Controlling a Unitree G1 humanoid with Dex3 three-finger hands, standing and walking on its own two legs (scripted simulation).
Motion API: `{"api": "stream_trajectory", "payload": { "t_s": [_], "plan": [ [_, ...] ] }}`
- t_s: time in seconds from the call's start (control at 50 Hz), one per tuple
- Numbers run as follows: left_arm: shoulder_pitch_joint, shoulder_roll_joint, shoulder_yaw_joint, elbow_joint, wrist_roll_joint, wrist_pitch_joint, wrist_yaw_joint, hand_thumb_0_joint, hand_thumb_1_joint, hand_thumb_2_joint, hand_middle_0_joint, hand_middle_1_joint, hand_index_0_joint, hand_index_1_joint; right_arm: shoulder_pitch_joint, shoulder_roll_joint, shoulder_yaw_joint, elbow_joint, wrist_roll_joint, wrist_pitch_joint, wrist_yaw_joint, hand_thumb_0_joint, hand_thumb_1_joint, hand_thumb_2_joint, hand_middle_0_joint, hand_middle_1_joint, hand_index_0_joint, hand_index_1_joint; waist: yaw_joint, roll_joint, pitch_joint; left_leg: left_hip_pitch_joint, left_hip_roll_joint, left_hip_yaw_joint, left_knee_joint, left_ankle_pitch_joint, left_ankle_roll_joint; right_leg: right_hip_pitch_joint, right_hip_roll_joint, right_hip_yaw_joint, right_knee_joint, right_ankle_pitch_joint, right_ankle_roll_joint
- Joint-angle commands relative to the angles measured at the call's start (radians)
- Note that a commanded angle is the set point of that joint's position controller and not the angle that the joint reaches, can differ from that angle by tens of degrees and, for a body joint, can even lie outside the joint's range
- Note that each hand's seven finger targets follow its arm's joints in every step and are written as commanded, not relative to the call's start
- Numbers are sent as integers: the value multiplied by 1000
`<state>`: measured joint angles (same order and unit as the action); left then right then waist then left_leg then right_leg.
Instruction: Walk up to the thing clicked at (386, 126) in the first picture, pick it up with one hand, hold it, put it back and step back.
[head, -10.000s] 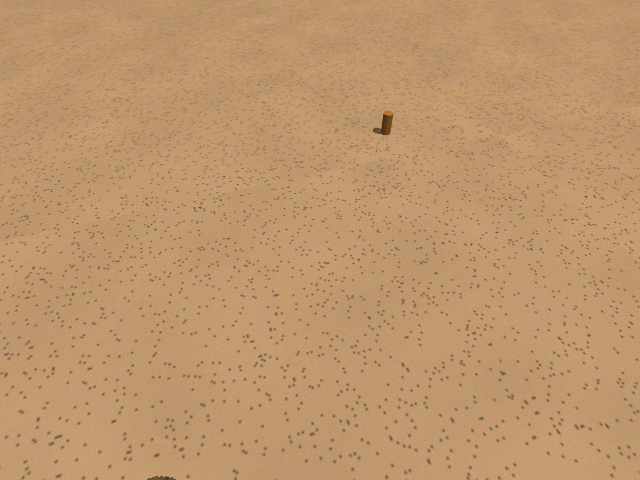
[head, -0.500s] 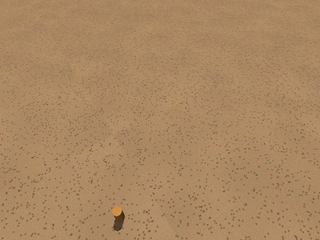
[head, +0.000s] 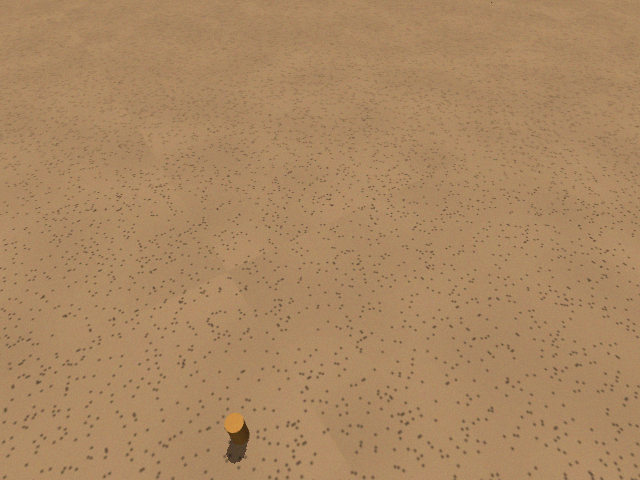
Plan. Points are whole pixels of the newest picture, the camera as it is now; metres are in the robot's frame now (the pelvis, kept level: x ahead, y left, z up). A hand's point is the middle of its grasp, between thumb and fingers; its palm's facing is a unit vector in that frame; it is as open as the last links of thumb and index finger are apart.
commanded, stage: stand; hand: left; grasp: from above
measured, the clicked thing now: (237, 429) +0.39 +0.25 -0.72
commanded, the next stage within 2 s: rise first in 0.38 s
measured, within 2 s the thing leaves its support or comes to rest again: neither
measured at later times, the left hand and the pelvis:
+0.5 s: hand out of the picture +0.07 +0.26 -0.16, palm faces -0.03 -0.94 -0.34, open 7.3 cm; pelvis +0.00 +0.00 +0.00, yaw +0 degrees
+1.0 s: hand out of the picture +0.14 +0.27 -0.21, palm faces -0.10 -0.90 -0.42, open 13.2 cm; pelvis -0.01 +0.01 -0.06, yaw +0 degrees
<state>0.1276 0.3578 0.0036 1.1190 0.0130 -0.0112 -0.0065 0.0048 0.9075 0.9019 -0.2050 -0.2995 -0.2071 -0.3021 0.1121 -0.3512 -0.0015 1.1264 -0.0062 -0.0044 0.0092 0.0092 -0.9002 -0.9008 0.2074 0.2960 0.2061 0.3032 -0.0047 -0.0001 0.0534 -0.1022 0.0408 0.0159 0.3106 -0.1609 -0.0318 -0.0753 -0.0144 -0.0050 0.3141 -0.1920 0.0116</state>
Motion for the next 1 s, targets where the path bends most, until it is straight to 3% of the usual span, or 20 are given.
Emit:
{"api": "stream_trajectory", "payload": {
  "t_s": [0.0,0.02,0.44,0.46,0.48,0.5,0.52,0.54,0.58,0.6,0.64,0.7,0.72,0.74,0.8,0.86,0.88,0.94,0.96,0.98],
  "plan": [
    [-36,216,39,-60,-3,-20,16,0,900,900,-200,-300,-200,-301,-35,-215,-42,-55,-5,-21,-14,0,-900,-900,200,300,200,300,0,-2,-67,28,100,-82,-36,117,45,-32,-123,82,-57,131,-30],
    [-28,212,38,-56,-4,-19,15,0,900,900,-200,-300,-200,-301,-32,-214,-40,-50,-3,-20,-14,0,-900,-900,200,300,200,300,3,4,-43,11,96,-84,-46,86,44,-45,-119,80,-65,94,-27],
    [-25,214,39,-62,-3,-18,14,0,900,900,-200,-300,-200,-301,-34,-216,-41,-55,-5,-22,-14,0,-900,-900,200,300,200,300,2,9,-64,21,97,-83,-39,99,45,-37,-121,84,-59,107,-29],
    [-25,218,40,-61,-3,-19,15,0,820,978,-201,-380,-190,-381,-32,-216,-41,-55,-4,-22,-14,0,-952,-927,201,305,201,305,3,4,-74,27,99,-84,-34,112,46,-28,-121,83,-53,125,-30],
    [-375,41,36,-412,-54,-112,27,0,740,967,-211,-460,-177,-461,-23,-44,6,-340,68,-77,-34,0,-992,-926,198,300,199,300,-113,29,-2,-113,-47,44,38,-41,45,-252,4,2,14,44,-13],
    [-480,104,60,-360,-53,-106,38,0,660,918,-238,-540,-209,-541,27,-74,0,-282,68,-76,-46,0,-954,-918,198,300,199,300,-75,-16,-37,-103,-50,44,50,-55,49,-195,-1,-8,10,9,-7],
    [-284,190,115,-183,-30,-73,40,0,582,872,-226,-620,-219,-621,74,-104,-21,-280,71,-64,-58,0,-932,-912,198,300,199,300,-50,-16,-37,-119,-52,48,63,-49,47,-191,7,-16,22,-13,-14],
    [-230,193,130,-76,-5,-46,27,0,502,848,-224,-697,-226,-693,89,-107,-37,-292,62,-58,-59,0,-924,-909,198,300,199,300,-48,-56,-64,-145,-54,41,102,-40,51,-217,8,-19,47,-14,-17],
    [-328,228,156,-97,42,-45,2,0,342,854,-190,-824,-210,-803,101,-105,-61,-337,42,-69,-64,0,-943,-914,198,300,199,300,-30,-71,-163,-175,-50,33,176,6,53,-232,6,-18,133,53,-16],
    [-237,255,190,-64,77,-40,-2,0,262,849,-167,-897,-196,-867,130,-102,-75,-348,32,-73,-62,0,-922,-907,199,300,199,300,-6,-19,-225,-200,-57,29,207,44,46,-225,2,-20,174,86,-21],
    [-104,196,196,-67,111,-22,-16,0,102,854,-135,-989,-175,-948,148,-88,-87,-396,21,-76,-47,0,-922,-907,199,300,200,300,34,34,-269,-232,-59,27,253,77,32,-249,11,-21,238,88,-33],
    [-114,162,184,-179,132,28,0,0,-138,883,-107,-1039,-139,-1006,131,-77,-90,-468,28,-80,-43,0,-892,-898,200,300,200,300,22,45,-278,-254,-61,23,260,56,30,-276,20,-25,243,57,-30],
    [-102,181,199,-227,142,50,7,0,-218,920,-89,-1050,-111,-1026,122,-75,-91,-496,32,-80,-39,0,-890,-898,200,300,200,300,29,66,-294,-255,-58,19,264,62,27,-276,21,-30,252,56,-33],
    [-77,152,187,-210,146,75,10,0,-298,929,-98,-1058,-118,-1036,120,-74,-90,-511,32,-80,-36,0,-935,-910,200,300,200,300,14,42,-267,-284,-53,15,280,53,29,-303,25,-35,265,45,-31],
    [-123,152,182,-282,169,111,20,0,-502,952,-90,-1082,-99,-1072,105,-67,-92,-559,30,-90,-30,0,-917,-907,200,300,200,300,1,16,-243,-346,-43,8,340,12,29,-388,30,-42,322,-10,-29],
    [-90,149,205,-326,185,114,29,0,-528,952,-75,-1092,-86,-1081,144,-57,-98,-559,22,-110,-26,0,-888,-900,200,300,200,300,-7,19,-286,-412,-41,8,437,-6,33,-453,25,-35,408,-20,-24],
    [-129,165,208,-427,189,102,30,0,-543,962,-77,-1096,-84,-1089,134,-52,-99,-586,21,-118,-25,0,-899,-903,200,300,200,300,-2,26,-312,-432,-40,6,462,-12,32,-475,23,-31,434,-24,-23],
    [-78,142,195,-519,209,101,27,0,-552,974,-77,-1089,-77,-1089,134,-47,-101,-611,20,-135,-29,0,-892,-901,200,300,200,300,-15,52,-350,-463,-34,-1,522,-18,33,-536,21,-26,498,-26,-23],
    [1,131,199,-461,215,115,27,0,-557,971,-75,-1095,-76,-1095,143,-41,-96,-603,20,-136,-31,0,-898,-904,200,300,200,300,-20,45,-339,-484,-29,-6,539,-14,32,-564,23,-28,521,-27,-24],
    [-39,132,185,-594,219,109,23,0,-560,979,-72,-1098,-71,-1098,136,-49,-106,-627,20,-144,-33,0,-898,-903,200,300,200,300,-19,71,-383,-462,-23,-13,550,20,31,-574,25,-31,540,-9,-27]
  ]
}}
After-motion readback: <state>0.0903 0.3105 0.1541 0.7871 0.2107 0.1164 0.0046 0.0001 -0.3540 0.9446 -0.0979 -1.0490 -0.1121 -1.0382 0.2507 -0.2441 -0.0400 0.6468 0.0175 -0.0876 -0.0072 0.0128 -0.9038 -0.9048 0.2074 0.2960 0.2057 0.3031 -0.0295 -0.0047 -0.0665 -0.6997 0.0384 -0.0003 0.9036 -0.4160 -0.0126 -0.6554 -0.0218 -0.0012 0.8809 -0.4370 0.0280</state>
